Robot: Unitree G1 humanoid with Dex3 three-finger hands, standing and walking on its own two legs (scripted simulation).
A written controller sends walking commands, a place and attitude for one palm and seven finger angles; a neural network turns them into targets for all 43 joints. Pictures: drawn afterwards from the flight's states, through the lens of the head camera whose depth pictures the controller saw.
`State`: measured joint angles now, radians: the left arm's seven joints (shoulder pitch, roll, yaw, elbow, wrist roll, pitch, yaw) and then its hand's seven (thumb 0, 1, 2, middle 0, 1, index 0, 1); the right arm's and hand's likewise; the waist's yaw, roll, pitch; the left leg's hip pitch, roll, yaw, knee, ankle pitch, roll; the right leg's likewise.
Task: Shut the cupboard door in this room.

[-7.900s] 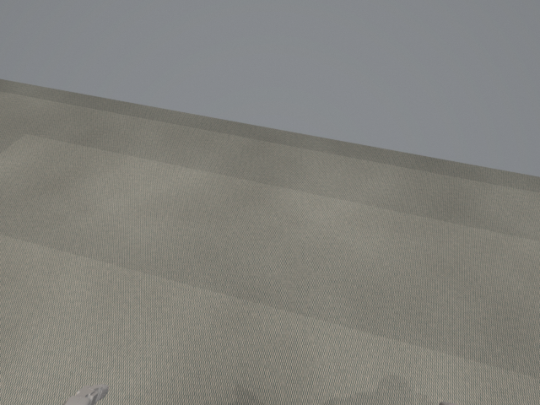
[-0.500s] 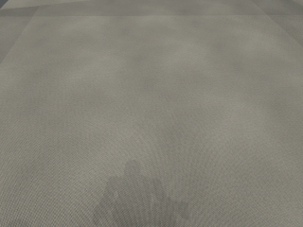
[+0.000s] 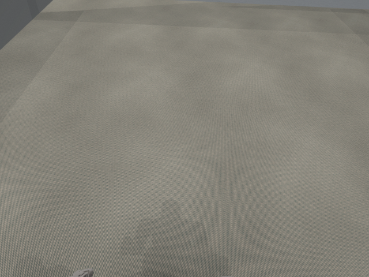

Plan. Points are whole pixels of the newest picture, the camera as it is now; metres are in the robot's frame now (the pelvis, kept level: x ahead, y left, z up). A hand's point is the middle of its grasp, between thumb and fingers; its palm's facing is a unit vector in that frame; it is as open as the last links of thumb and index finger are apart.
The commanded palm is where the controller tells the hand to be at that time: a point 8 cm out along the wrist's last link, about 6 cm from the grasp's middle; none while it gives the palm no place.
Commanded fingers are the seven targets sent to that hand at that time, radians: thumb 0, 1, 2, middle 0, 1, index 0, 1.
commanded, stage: turn or walk to find it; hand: left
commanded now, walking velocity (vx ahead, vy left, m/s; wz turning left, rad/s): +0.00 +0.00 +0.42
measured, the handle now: out of the picture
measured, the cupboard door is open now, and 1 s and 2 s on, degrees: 81 81 81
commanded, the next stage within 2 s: stand and wait in 1.62 s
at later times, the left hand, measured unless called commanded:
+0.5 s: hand out of the picture -0.03 +0.13 -0.15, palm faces +0.28 -0.92 -0.27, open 7.4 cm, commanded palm none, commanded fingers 0.00 0.90 0.90 -0.20 -0.30 -0.20 -0.30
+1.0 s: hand out of the picture -0.13 +0.19 -0.17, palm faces +0.47 -0.84 -0.26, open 7.4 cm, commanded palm none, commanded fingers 0.00 0.90 0.90 -0.20 -0.30 -0.20 -0.30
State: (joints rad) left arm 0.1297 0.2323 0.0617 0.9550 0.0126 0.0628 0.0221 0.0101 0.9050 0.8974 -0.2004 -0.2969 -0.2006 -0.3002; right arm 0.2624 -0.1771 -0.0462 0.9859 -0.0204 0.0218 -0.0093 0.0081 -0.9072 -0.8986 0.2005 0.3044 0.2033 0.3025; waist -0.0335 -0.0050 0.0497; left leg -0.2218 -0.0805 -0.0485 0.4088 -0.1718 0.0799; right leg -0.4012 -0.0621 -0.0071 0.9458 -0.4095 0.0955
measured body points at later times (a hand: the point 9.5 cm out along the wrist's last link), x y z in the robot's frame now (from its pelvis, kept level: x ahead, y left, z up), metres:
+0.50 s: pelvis -0.05 -0.07 +0.00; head -0.03 -0.10 +0.45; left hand -0.05 +0.18 -0.13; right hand +0.04 -0.32 -0.17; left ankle -0.11 +0.10 -0.66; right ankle -0.02 -0.15 -0.74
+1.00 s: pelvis -0.10 -0.03 +0.00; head -0.08 -0.02 +0.45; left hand -0.15 +0.23 -0.15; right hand +0.09 -0.21 -0.14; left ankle -0.13 +0.07 -0.74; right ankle -0.04 -0.17 -0.69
